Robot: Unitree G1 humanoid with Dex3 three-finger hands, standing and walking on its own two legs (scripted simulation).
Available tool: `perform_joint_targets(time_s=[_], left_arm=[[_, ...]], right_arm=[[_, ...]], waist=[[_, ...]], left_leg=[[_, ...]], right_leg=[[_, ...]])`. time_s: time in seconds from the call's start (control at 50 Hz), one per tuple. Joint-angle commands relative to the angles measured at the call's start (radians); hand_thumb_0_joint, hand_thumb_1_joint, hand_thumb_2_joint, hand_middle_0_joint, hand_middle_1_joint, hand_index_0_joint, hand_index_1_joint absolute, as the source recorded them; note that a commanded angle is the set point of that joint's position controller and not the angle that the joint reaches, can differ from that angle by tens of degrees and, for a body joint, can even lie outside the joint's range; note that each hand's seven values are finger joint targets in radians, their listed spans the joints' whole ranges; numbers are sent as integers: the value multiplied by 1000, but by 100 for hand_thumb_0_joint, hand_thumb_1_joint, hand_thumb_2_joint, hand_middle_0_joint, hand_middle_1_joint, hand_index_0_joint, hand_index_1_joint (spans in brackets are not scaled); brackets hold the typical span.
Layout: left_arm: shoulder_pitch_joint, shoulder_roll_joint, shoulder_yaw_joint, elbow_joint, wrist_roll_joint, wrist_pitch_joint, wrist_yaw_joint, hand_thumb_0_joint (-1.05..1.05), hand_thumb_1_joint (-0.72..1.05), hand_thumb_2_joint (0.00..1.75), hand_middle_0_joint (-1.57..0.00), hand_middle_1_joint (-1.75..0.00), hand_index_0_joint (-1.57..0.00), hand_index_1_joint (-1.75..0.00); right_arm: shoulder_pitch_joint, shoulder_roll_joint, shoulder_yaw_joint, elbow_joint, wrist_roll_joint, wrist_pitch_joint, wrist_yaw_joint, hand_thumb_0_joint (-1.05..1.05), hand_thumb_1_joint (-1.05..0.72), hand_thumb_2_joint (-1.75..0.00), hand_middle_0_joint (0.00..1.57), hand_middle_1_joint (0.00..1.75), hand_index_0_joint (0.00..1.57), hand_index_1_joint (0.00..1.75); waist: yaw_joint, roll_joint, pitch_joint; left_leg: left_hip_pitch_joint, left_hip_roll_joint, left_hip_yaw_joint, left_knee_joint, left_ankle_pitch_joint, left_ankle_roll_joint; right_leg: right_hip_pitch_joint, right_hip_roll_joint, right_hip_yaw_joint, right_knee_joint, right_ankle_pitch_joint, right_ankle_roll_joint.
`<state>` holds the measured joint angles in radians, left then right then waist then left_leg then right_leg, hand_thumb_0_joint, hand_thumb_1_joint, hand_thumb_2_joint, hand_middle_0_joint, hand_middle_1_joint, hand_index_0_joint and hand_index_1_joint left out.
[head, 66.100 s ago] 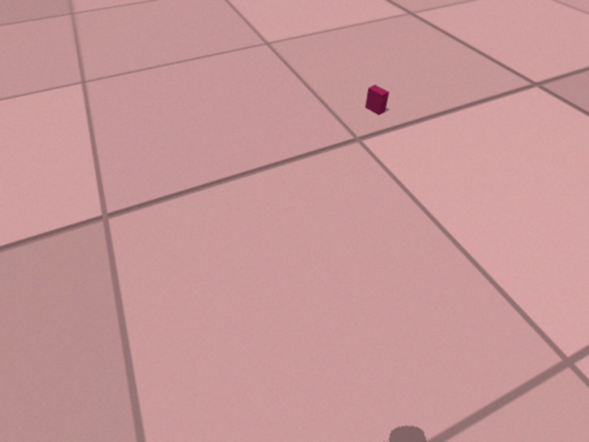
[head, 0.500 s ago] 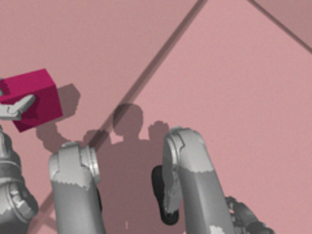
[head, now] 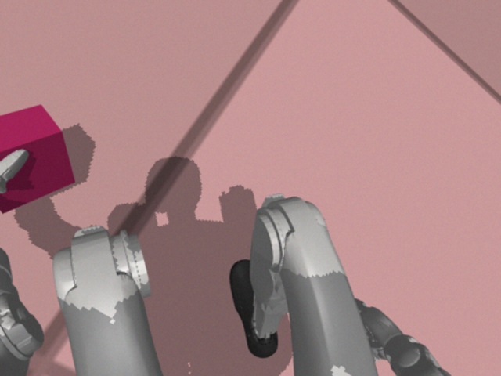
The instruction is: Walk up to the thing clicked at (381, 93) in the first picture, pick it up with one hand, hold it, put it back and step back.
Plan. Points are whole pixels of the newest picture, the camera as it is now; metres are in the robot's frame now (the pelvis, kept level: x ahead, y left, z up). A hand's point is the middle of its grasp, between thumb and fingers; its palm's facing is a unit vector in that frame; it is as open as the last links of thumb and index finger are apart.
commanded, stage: lower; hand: left
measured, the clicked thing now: (21, 160) +0.44 +0.28 -0.17
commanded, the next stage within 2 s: loosen in 0.66 s
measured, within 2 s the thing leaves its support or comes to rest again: rests again in 1.84 s
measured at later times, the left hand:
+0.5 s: hand out of the picture +0.45 +0.31 -0.16, palm faces +0.46 -0.89 -0.02, open 6.7 cm
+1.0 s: hand out of the picture +0.45 +0.33 -0.17, palm faces +0.46 -0.89 +0.00, open 7.1 cm
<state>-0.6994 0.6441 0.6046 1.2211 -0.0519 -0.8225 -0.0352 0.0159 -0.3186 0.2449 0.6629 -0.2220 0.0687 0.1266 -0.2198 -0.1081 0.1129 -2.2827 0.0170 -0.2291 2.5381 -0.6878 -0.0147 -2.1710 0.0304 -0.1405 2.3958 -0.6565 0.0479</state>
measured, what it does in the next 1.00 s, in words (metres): stands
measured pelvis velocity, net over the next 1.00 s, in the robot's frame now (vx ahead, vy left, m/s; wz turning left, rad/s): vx -0.01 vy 0.02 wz -0.08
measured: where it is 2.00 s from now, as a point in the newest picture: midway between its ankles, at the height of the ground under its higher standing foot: (199, 346)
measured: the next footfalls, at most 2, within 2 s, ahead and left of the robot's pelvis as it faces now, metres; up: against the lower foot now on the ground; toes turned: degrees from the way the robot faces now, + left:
none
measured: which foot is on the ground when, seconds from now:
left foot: down 0.00-1.00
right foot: down 0.00-1.00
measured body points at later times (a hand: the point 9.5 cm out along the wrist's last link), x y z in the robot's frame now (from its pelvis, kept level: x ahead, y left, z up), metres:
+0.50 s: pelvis +0.00 +0.01 -0.01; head +0.24 +0.15 +0.33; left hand +0.42 +0.36 -0.16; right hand +0.12 -0.27 -0.07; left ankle +0.08 +0.13 -0.27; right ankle +0.12 -0.12 -0.27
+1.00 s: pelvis -0.01 +0.02 -0.01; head +0.23 +0.18 +0.32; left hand +0.42 +0.37 -0.16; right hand +0.13 -0.24 -0.06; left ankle +0.08 +0.13 -0.27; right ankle +0.12 -0.12 -0.27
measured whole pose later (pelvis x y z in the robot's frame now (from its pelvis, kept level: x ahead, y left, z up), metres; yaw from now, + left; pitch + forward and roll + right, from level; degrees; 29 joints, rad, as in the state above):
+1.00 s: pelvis -0.01 +0.02 -0.01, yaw -5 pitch +15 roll -17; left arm -0.76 0.90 0.56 1.51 -0.09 -1.04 0.01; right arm -0.13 -0.36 0.49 0.55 -0.33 0.07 0.13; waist -0.25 -0.25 0.26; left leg -2.24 0.03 -0.34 2.64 -0.71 0.01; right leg -2.08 0.08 -0.22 2.39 -0.63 0.07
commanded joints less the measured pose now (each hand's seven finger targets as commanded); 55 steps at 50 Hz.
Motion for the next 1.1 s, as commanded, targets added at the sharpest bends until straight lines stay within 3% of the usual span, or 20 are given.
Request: perform_joint_targets(time_s=[0.0, 0.08, 0.22, 0.26, 0.34, 0.4, 0.46, 0.5, 0.52, 0.7, 0.74, 0.78, 0.88, 0.96, 1.04, 1.08], left_arm=[[-281, 237, 15, -146, -22, -108, 20, 0, 11, 123, -135, -147, -138, -146], [-317, 280, 7, -151, -21, -147, 12, 0, 14, 123, -138, -148, -141, -147], [-276, 372, 69, -99, -18, -191, 34, 0, 11, 123, -138, -147, -140, -146], [-285, 376, 53, -79, -8, -198, 35, 0, 12, 125, -137, -148, -140, -147], [-278, 408, 65, -74, -4, -217, 41, 0, 15, 126, -140, -149, -142, -148], [-259, 397, 65, -61, -17, -223, 43, 0, 15, 126, -139, -149, -142, -148], [-256, 398, 52, -22, -21, -230, 46, 0, 17, 125, -138, -147, -141, -146], [-264, 384, 22, 30, -16, -228, 44, 0, 17, 125, -138, -148, -141, -146], [-263, 395, 28, 39, -19, -232, 42, 0, 17, 126, -139, -148, -142, -147], [-279, 403, -14, 142, -20, -256, 41, 0, 16, 126, -142, -151, -147, -148], [-260, 405, -16, 158, -18, -259, 42, 0, 15, 125, -142, -150, -147, -148], [-281, 393, -42, 161, -16, -265, 40, 0, 7, 109, -138, -139, -145, -134], [-282, 391, -53, 167, -13, -269, 44, 0, -17, 74, -121, -115, -128, -108], [-290, 365, -79, 160, -7, -272, 47, 0, -31, 56, -111, -98, -116, -93], [-295, 348, -100, 147, -4, -267, 48, 0, -36, 43, -85, -73, -88, -69], [-298, 366, -92, 120, -4, -267, 53, 0, -41, 37, -77, -65, -80, -62]], right_arm=[[120, -298, -68, -20, -13, 0, -9, 0, -95, -91, 20, 30, 20, 30], [89, -313, -46, -26, -25, -7, -9, 0, -95, -91, 20, 30, 20, 30], [56, -340, 0, -35, -55, 0, -8, 0, -95, -91, 20, 30, 20, 30], [33, -351, 8, -41, -61, 0, -6, 0, -95, -91, 20, 30, 20, 30], [17, -368, 24, -46, -75, 1, -7, 0, -95, -91, 20, 30, 20, 30], [14, -369, 39, -49, -83, -2, -6, 0, -95, -91, 20, 30, 20, 30], [0, -377, 52, -53, -87, -2, -7, 0, -95, -91, 20, 30, 20, 30], [-12, -380, 62, -56, -89, -1, -8, 0, -94, -91, 20, 30, 20, 30], [-12, -383, 67, -60, -90, 0, -10, 0, -94, -91, 20, 30, 20, 30], [-78, -396, 102, -103, -100, 3, -13, 0, -93, -90, 20, 30, 20, 30], [-78, -394, 109, -106, -104, 5, -12, 0, -93, -90, 20, 30, 20, 30], [-97, -399, 113, -116, -105, 4, -14, 0, -94, -89, 20, 30, 20, 30], [-100, -398, 121, -114, -108, 6, -14, 0, -94, -89, 20, 30, 20, 30], [-103, -396, 125, -115, -111, 11, -11, 0, -95, -89, 20, 30, 20, 30], [-100, -395, 127, -115, -111, 14, -8, 0, -94, -90, 20, 30, 20, 30], [-106, -394, 126, -113, -111, 16, -8, 0, -94, -90, 20, 30, 20, 30]], waist=[[-55, 347, -629], [-67, 369, -608], [-61, 439, -625], [-76, 460, -568], [-89, 477, -547], [-99, 449, -559], [-110, 442, -535], [-134, 411, -493], [-139, 385, -486], [-152, 344, -374], [-147, 344, -393], [-161, 340, -360], [-159, 356, -360], [-165, 391, -366], [-170, 402, -373], [-155, 418, -383]], left_leg=[[392, 21, 75, -269, 111, 11], [413, 27, 64, -255, 108, 10], [493, 38, 38, -254, 182, -11], [477, 44, 28, -260, 155, -13], [491, 49, 20, -253, 153, -16], [492, 51, 17, -229, 184, -12], [483, 53, 2, -229, 185, -12], [453, 56, -6, -223, 155, -8], [435, 56, -6, -215, 150, -4], [379, 62, -36, -234, 15, 0], [400, 64, -40, -230, 36, -3], [393, 67, -49, -240, 13, -2], [410, 68, -59, -243, 35, -5], [455, 71, -75, -257, 72, -16], [464, 68, -79, -260, 80, -16], [478, 69, -76, -261, 95, -19]], right_leg=[[339, 39, -82, -207, 177, -67], [332, 40, -88, -197, 175, -66], [358, 46, -118, -161, 222, -68], [324, 45, -127, -150, 201, -71], [329, 47, -138, -148, 208, -68], [367, 52, -139, -155, 243, -61], [365, 55, -151, -148, 246, -60], [352, 58, -159, -151, 228, -57], [362, 59, -159, -157, 228, -55], [307, 67, -191, -168, 123, -51], [325, 71, -193, -164, 142, -49], [299, 70, -198, -163, 128, -50], [308, 73, -201, -158, 151, -48], [306, 73, -208, -146, 181, -49], [314, 72, -210, -150, 190, -49], [312, 72, -206, -148, 196, -50]])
